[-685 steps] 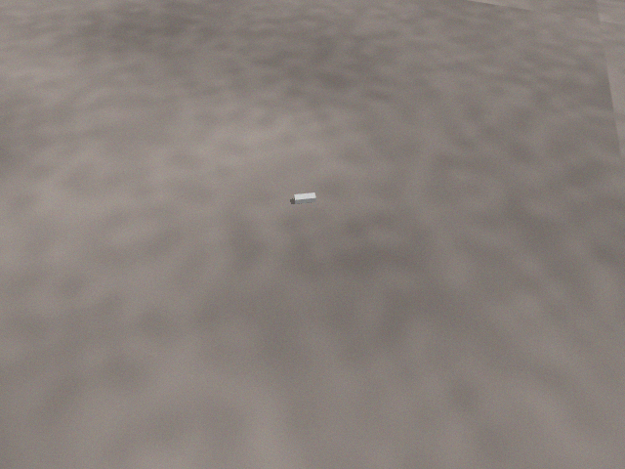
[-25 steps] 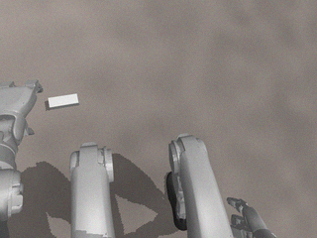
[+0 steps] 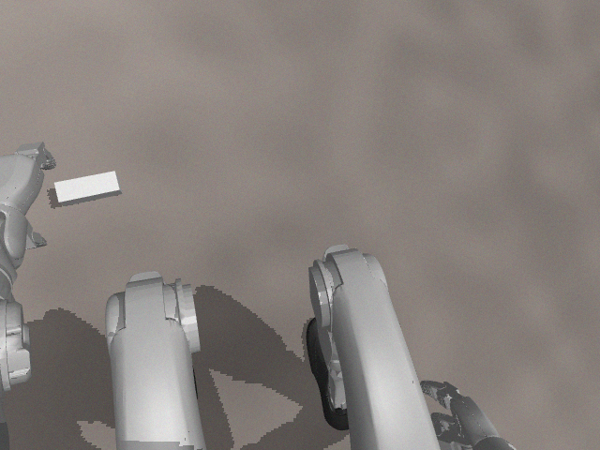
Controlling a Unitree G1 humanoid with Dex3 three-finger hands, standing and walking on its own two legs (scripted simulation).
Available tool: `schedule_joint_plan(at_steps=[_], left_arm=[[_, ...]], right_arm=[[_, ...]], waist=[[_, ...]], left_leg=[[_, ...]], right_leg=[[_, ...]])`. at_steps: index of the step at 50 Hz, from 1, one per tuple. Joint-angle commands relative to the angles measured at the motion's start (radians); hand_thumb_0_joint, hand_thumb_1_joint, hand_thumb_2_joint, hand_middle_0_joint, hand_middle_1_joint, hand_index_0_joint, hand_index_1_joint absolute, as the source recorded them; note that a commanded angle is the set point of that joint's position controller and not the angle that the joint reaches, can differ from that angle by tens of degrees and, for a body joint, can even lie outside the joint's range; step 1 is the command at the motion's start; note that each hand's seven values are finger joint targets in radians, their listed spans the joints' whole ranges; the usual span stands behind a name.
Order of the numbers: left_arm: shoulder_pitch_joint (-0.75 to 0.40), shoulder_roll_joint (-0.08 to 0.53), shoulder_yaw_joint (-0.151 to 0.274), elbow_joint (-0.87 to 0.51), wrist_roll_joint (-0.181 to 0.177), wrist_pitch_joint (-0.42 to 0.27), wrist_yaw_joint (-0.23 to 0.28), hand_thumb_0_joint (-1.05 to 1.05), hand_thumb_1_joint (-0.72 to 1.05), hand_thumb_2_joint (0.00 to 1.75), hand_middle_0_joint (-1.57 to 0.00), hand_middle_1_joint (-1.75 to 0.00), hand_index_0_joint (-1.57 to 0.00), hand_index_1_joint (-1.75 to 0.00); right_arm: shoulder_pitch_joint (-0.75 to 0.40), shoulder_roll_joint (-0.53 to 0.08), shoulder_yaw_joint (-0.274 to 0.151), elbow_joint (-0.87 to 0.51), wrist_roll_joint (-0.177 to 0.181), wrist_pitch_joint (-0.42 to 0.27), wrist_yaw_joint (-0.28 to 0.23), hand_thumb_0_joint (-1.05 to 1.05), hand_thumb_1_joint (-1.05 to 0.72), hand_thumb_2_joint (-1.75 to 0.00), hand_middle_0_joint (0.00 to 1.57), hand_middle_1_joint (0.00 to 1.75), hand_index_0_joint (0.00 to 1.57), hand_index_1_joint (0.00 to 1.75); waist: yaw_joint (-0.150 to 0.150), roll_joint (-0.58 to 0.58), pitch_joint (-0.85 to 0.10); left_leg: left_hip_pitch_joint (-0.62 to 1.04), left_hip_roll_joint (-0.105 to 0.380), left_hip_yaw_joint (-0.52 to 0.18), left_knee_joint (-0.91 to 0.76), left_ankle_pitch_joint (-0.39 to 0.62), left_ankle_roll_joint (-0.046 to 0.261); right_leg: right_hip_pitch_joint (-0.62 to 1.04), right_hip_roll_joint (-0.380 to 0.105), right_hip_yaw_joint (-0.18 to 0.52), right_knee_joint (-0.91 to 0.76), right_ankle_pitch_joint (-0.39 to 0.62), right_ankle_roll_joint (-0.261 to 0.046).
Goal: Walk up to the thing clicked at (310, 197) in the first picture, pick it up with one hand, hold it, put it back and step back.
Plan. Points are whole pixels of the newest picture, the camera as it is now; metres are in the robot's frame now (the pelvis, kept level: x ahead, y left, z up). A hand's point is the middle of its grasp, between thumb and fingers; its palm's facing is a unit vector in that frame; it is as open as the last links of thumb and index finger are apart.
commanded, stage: rise first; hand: left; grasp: from above
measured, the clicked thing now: (89, 188) +0.49 +0.28 -0.32
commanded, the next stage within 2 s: approach in 1.70 s
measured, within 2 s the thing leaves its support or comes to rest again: neither
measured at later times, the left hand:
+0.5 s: hand (27, 201) +0.43 +0.32 -0.19, palm faces -0.44 -0.12 -0.89, open 11.6 cm
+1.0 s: hand (19, 194) +0.45 +0.33 -0.19, palm faces -0.45 -0.12 -0.89, open 11.2 cm
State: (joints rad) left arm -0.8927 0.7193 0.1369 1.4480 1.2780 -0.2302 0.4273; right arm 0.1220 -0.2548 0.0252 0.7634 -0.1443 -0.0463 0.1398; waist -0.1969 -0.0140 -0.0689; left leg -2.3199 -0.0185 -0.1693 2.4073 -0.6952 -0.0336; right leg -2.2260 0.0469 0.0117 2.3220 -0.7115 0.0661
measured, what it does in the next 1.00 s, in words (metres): stands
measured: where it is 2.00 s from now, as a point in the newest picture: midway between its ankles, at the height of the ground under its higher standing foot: (260, 409)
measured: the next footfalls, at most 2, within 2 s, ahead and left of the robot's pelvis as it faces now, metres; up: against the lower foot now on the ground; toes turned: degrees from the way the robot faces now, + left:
none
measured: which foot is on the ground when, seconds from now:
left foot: down 0.00-1.00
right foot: down 0.00-1.00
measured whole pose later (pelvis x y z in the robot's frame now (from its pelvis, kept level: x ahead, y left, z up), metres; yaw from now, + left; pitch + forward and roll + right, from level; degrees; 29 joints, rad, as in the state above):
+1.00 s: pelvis +0.00 +0.00 -0.01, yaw -2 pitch +33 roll -11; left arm -0.97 0.84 0.15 1.52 1.28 -0.24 0.42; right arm 0.12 -0.28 0.09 0.74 -0.17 -0.04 0.15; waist -0.25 -0.03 -0.02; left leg -2.35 -0.02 -0.21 2.46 -0.70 -0.03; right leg -2.24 0.05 -0.02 2.35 -0.71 0.06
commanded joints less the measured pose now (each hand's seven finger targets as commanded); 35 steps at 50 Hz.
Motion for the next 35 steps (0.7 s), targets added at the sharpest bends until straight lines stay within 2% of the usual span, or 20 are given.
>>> schedule_joint_plan(at_steps=[1,2,4,6,9,10,12,14,15,16,17,19,20,23,24,27,29,32,34,35], left_arm=[[-0.286,0.254,0.030,-0.134,-0.017,-0.009,0.049,0.00,-0.18,0.69,-0.35,-0.78,-0.39,-0.74],[-0.302,0.273,0.038,-0.130,-0.013,-0.011,0.050,0.00,-0.17,0.69,-0.34,-0.79,-0.39,-0.74],[-0.289,0.261,0.030,-0.123,-0.017,-0.011,0.052,0.00,-0.17,0.68,-0.35,-0.77,-0.39,-0.73],[-0.299,0.296,0.050,-0.116,-0.013,-0.014,0.059,0.00,-0.18,0.69,-0.36,-0.76,-0.39,-0.73],[-0.295,0.290,0.039,-0.091,-0.011,-0.016,0.061,0.00,-0.17,0.69,-0.37,-0.75,-0.40,-0.72],[-0.299,0.287,0.034,-0.088,-0.009,-0.017,0.061,0.00,-0.22,0.75,-0.39,-0.73,-0.38,-0.74],[-0.310,0.309,0.049,-0.116,-0.010,-0.016,0.066,0.00,-0.15,0.68,-0.40,-0.72,-0.42,-0.70],[-0.283,0.295,0.038,-0.092,-0.009,-0.011,0.066,0.00,-0.14,0.67,-0.42,-0.70,-0.44,-0.68],[-0.313,0.301,0.044,-0.110,-0.012,-0.011,0.069,0.00,-0.13,0.66,-0.41,-0.71,-0.43,-0.68],[-0.287,0.298,0.040,-0.087,-0.008,-0.006,0.069,0.00,-0.13,0.67,-0.41,-0.71,-0.43,-0.69],[-0.300,0.303,0.038,-0.083,-0.013,-0.005,0.067,0.00,-0.13,0.66,-0.42,-0.70,-0.44,-0.68],[-0.298,0.301,0.034,-0.072,-0.017,0.000,0.062,0.00,-0.12,0.66,-0.42,-0.70,-0.44,-0.68],[-0.318,0.316,0.045,-0.090,-0.026,0.000,0.062,0.00,-0.12,0.65,-0.42,-0.71,-0.44,-0.68],[-0.311,0.311,0.029,-0.080,-0.017,0.002,0.053,0.00,-0.11,0.64,-0.44,-0.68,-0.46,-0.66],[-0.338,0.323,0.035,-0.104,-0.021,-0.003,0.051,0.00,-0.11,0.64,-0.44,-0.68,-0.46,-0.66],[-0.323,0.324,0.030,-0.091,-0.022,0.000,0.045,0.00,-0.11,0.65,-0.44,-0.67,-0.46,-0.65],[-0.327,0.344,0.044,-0.098,-0.020,-0.004,0.043,0.00,-0.10,0.64,-0.46,-0.66,-0.47,-0.65],[-0.335,0.337,0.033,-0.091,-0.014,-0.005,0.040,0.00,-0.11,0.64,-0.47,-0.65,-0.47,-0.64],[-0.328,0.343,0.031,-0.077,-0.015,-0.004,0.037,0.00,-0.11,0.65,-0.47,-0.64,-0.48,-0.64],[-0.355,0.358,0.044,-0.103,-0.020,-0.009,0.038,0.00,-0.10,0.63,-0.48,-0.63,-0.49,-0.62]], right_arm=[[0.192,-0.243,-0.070,-0.014,-0.008,-0.004,-0.007,0.00,-0.90,-0.90,0.20,0.30,0.20,0.30],[0.194,-0.252,-0.068,-0.012,-0.010,-0.003,-0.007,0.00,-0.90,-0.90,0.20,0.30,0.20,0.30],[0.192,-0.244,-0.065,-0.013,-0.011,-0.003,-0.007,0.00,-0.90,-0.90,0.20,0.30,0.20,0.30],[0.189,-0.253,-0.064,-0.012,-0.011,-0.002,-0.008,0.00,-0.90,-0.90,0.20,0.30,0.20,0.30],[0.189,-0.250,-0.057,-0.012,-0.018,-0.003,-0.008,0.00,-0.90,-0.90,0.20,0.30,0.20,0.30],[0.193,-0.251,-0.056,-0.013,-0.018,-0.005,-0.007,0.00,-0.90,-0.90,0.20,0.30,0.20,0.30],[0.185,-0.250,-0.051,-0.011,-0.016,-0.004,-0.009,0.00,-0.90,-0.90,0.20,0.30,0.20,0.30],[0.190,-0.247,-0.047,-0.012,-0.021,-0.004,-0.007,0.00,-0.90,-0.90,0.20,0.30,0.20,0.30],[0.195,-0.259,-0.052,-0.008,-0.020,-0.002,-0.008,0.00,-0.90,-0.90,0.20,0.30,0.20,0.30],[0.191,-0.253,-0.048,-0.009,-0.022,-0.002,-0.006,0.00,-0.90,-0.90,0.20,0.30,0.20,0.30],[0.196,-0.254,-0.047,-0.007,-0.023,-0.003,-0.005,0.00,-0.90,-0.90,0.20,0.30,0.20,0.30],[0.191,-0.254,-0.047,-0.006,-0.020,-0.002,-0.006,0.00,-0.90,-0.90,0.20,0.30,0.20,0.30],[0.197,-0.261,-0.048,-0.008,-0.023,-0.004,-0.005,0.00,-0.90,-0.90,0.20,0.30,0.20,0.30],[0.192,-0.261,-0.042,-0.011,-0.027,-0.005,-0.003,0.00,-0.90,-0.90,0.20,0.30,0.20,0.30],[0.190,-0.268,-0.043,-0.011,-0.024,-0.004,-0.005,0.00,-0.90,-0.90,0.20,0.30,0.20,0.30],[0.187,-0.266,-0.040,-0.013,-0.020,-0.002,-0.003,0.00,-0.90,-0.90,0.20,0.30,0.20,0.30],[0.193,-0.274,-0.038,-0.014,-0.023,0.000,-0.003,0.00,-0.90,-0.90,0.20,0.30,0.20,0.30],[0.200,-0.276,-0.029,-0.017,-0.027,0.001,0.001,0.00,-0.90,-0.90,0.20,0.30,0.20,0.30],[0.191,-0.275,-0.030,-0.019,-0.021,0.002,0.001,0.00,-0.90,-0.90,0.20,0.30,0.20,0.30],[0.192,-0.283,-0.033,-0.022,-0.021,0.003,0.000,0.00,-0.90,-0.90,0.20,0.30,0.20,0.30]], waist=[[0.000,0.284,-0.674],[-0.007,0.282,-0.682],[-0.003,0.293,-0.678],[-0.001,0.288,-0.663],[-0.016,0.268,-0.635],[-0.023,0.266,-0.620],[-0.002,0.299,-0.655],[-0.013,0.304,-0.657],[-0.021,0.287,-0.672],[-0.015,0.287,-0.655],[-0.027,0.270,-0.654],[-0.023,0.276,-0.648],[-0.027,0.277,-0.648],[-0.032,0.306,-0.628],[-0.032,0.315,-0.643],[-0.030,0.307,-0.639],[-0.028,0.312,-0.652],[-0.047,0.311,-0.633],[-0.036,0.323,-0.618],[-0.037,0.340,-0.640]], left_leg=[[0.564,0.005,0.129,-0.250,0.204,0.053],[0.553,0.005,0.124,-0.248,0.196,0.053],[0.568,0.006,0.125,-0.246,0.203,0.052],[0.535,0.004,0.130,-0.242,0.183,0.054],[0.502,0.004,0.131,-0.230,0.156,0.058],[0.495,0.005,0.130,-0.228,0.155,0.059],[0.531,0.004,0.128,-0.236,0.177,0.054],[0.539,0.004,0.129,-0.225,0.202,0.053],[0.535,0.005,0.126,-0.221,0.202,0.054],[0.525,0.004,0.130,-0.216,0.210,0.056],[0.518,0.005,0.129,-0.209,0.210,0.059],[0.515,0.006,0.129,-0.206,0.207,0.059],[0.511,0.007,0.127,-0.208,0.200,0.060],[0.525,0.007,0.123,-0.219,0.191,0.053],[0.527,0.009,0.119,-0.220,0.189,0.052],[0.526,0.008,0.123,-0.211,0.197,0.053],[0.526,0.006,0.119,-0.213,0.195,0.051],[0.523,0.007,0.115,-0.208,0.214,0.051],[0.533,0.008,0.112,-0.216,0.209,0.047],[0.542,0.008,0.105,-0.224,0.203,0.044]], right_leg=[[0.281,0.004,-0.160,-0.207,0.248,-0.094],[0.278,0.006,-0.164,-0.203,0.240,-0.094],[0.270,0.007,-0.165,-0.199,0.246,-0.096],[0.268,0.008,-0.162,-0.201,0.230,-0.097],[0.268,0.009,-0.164,-0.206,0.211,-0.094],[0.272,0.009,-0.165,-0.208,0.214,-0.093],[0.270,0.009,-0.168,-0.195,0.226,-0.096],[0.286,0.011,-0.168,-0.194,0.254,-0.095],[0.282,0.011,-0.171,-0.191,0.256,-0.093],[0.290,0.010,-0.166,-0.195,0.267,-0.092],[0.296,0.011,-0.166,-0.198,0.272,-0.090],[0.294,0.010,-0.164,-0.198,0.270,-0.090],[0.290,0.009,-0.167,-0.199,0.263,-0.089],[0.273,0.010,-0.176,-0.191,0.248,-0.094],[0.268,0.010,-0.180,-0.186,0.245,-0.095],[0.280,0.011,-0.175,-0.190,0.257,-0.094],[0.280,0.011,-0.178,-0.183,0.253,-0.095],[0.289,0.010,-0.182,-0.181,0.274,-0.092],[0.265,0.011,-0.184,-0.175,0.264,-0.097],[0.258,0.009,-0.189,-0.170,0.254,-0.096]])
